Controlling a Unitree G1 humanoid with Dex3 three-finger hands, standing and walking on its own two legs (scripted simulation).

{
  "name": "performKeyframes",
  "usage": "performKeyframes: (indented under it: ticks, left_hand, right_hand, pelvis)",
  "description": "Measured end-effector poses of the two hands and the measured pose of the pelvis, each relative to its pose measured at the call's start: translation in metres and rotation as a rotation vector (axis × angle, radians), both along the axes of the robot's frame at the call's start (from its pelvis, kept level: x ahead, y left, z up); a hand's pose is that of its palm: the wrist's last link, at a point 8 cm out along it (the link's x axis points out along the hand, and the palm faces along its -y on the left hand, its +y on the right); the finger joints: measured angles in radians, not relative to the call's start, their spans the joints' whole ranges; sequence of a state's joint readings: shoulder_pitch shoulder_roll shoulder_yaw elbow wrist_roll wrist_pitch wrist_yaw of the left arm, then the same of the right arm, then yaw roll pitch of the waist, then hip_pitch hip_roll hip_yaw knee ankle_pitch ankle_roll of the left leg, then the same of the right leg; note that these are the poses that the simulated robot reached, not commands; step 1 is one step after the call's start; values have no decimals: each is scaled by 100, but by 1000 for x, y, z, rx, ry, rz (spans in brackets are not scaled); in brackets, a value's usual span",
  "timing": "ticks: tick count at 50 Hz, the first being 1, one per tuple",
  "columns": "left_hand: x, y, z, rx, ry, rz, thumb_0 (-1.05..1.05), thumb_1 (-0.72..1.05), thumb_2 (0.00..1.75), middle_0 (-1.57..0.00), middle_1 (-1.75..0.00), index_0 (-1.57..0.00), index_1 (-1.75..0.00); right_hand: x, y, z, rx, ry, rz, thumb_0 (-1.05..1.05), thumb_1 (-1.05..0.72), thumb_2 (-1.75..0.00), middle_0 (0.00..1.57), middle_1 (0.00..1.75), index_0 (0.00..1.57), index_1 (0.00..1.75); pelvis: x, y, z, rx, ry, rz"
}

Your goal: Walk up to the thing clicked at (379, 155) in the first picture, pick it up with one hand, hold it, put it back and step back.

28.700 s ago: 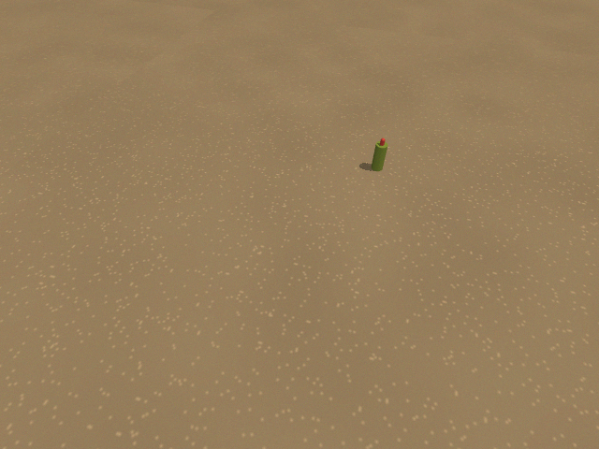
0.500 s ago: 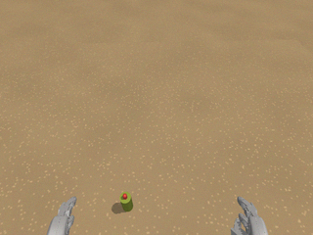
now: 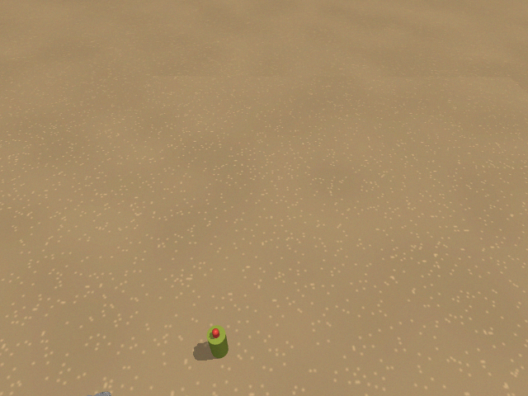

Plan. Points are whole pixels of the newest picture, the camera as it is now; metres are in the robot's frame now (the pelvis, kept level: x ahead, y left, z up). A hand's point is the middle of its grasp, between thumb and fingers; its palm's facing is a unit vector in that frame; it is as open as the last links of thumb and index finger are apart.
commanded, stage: stand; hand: left
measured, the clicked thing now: (217, 340) +0.42 +0.15 -0.66
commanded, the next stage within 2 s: step back in 1.82 s
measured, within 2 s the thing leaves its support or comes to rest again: neither
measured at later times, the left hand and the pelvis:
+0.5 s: hand out of the picture +0.04 +0.24 -0.13, palm faces +0.01 -0.94 -0.34, open 7.4 cm; pelvis -0.01 +0.00 +0.03, yaw +1 degrees
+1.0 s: hand out of the picture +0.05 +0.24 -0.13, palm faces +0.00 -0.94 -0.34, open 7.4 cm; pelvis +0.00 -0.01 +0.03, yaw +1 degrees
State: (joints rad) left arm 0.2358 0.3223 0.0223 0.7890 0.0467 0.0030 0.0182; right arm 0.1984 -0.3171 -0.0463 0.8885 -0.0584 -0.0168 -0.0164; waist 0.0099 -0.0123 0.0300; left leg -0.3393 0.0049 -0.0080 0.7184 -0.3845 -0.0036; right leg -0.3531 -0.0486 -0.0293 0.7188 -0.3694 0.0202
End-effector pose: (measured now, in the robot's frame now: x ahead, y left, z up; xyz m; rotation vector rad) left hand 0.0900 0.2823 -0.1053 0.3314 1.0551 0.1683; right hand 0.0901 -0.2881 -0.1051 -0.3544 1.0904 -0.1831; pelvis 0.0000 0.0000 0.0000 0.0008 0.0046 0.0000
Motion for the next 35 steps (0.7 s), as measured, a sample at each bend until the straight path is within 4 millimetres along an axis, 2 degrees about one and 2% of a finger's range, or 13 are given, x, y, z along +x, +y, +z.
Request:
performKeyframes:
  ticks: [8,17,35]
  left_hand:
    - [-30,6,2,-1,107,58,1,90,90,-21,-30,-20,-30]
    - [-44,6,8,-8,147,86,1,90,90,-21,-30,-20,-30]
    - [-63,4,13,-1,209,110,1,90,90,-21,-30,-20,-30]
  right_hand:
    - [-17,8,-1,32,83,-25,1,-90,-89,21,30,20,30]
    - [-23,17,1,60,108,-28,0,-90,-89,21,30,21,30]
    - [-42,-3,5,46,164,-55,0,-90,-89,21,30,21,30]
  pelvis:
    - [1,2,13,-1,-32,8]
    - [-5,3,23,1,-63,16]
    - [-11,-5,30,2,-68,17]
